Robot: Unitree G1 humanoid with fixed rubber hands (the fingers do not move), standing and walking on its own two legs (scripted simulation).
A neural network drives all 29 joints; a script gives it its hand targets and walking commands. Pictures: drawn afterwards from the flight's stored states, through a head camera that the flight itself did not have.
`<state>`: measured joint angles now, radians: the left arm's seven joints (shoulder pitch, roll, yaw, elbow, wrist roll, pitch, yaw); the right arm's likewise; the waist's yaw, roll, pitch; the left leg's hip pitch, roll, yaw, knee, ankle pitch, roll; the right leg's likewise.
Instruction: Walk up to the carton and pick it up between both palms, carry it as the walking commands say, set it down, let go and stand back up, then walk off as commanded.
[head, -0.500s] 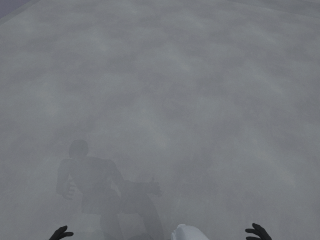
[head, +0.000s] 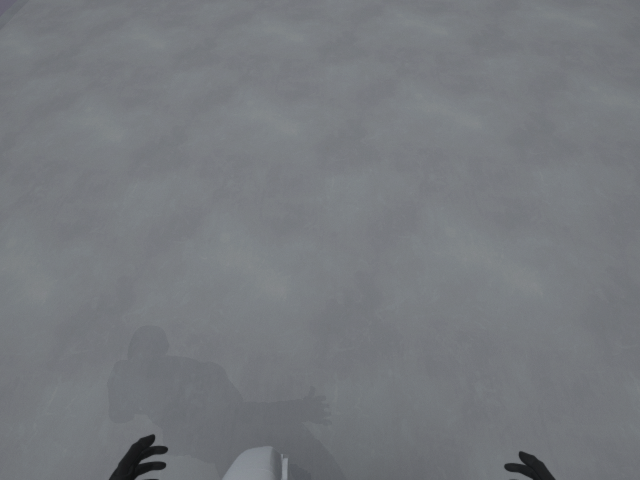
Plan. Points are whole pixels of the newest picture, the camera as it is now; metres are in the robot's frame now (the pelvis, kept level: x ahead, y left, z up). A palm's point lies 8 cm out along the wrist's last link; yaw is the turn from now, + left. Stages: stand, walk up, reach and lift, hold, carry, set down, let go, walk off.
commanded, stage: walk up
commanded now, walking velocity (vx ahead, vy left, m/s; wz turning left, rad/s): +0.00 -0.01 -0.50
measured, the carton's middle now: out of the picture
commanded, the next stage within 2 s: none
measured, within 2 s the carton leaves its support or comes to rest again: neither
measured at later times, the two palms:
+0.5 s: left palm (153, 452) +0.16 +0.25 -0.12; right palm out of the picture +0.00 -0.26 -0.09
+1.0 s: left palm (208, 431) +0.19 +0.18 -0.11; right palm out of the picture -0.01 -0.31 -0.10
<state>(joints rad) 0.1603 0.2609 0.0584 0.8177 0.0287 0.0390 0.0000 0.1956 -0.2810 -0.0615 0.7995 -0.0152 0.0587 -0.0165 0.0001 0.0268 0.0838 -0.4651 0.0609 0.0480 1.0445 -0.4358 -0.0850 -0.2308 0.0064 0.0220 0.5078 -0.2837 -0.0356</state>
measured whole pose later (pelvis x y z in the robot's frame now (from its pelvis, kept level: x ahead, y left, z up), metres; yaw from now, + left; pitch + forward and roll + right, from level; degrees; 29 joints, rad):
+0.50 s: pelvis +0.00 +0.02 +0.00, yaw -15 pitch +1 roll -2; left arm 0.21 0.28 0.07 0.78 0.03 0.07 -0.04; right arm 0.25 -0.25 -0.04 0.77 -0.03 0.01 -0.02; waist -0.02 -0.02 0.06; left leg -0.24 0.12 0.17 0.47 -0.24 0.00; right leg -0.39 -0.03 -0.04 0.88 -0.42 0.06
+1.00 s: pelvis -0.01 -0.02 +0.00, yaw -30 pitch +1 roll +0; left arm 0.25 0.26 0.07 0.77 0.02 0.04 0.00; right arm 0.13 -0.26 -0.04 0.74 0.00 0.05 -0.02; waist 0.03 -0.01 0.05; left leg -0.35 0.03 0.06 0.71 -0.39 -0.05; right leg -0.25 0.05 0.08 0.48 -0.25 -0.03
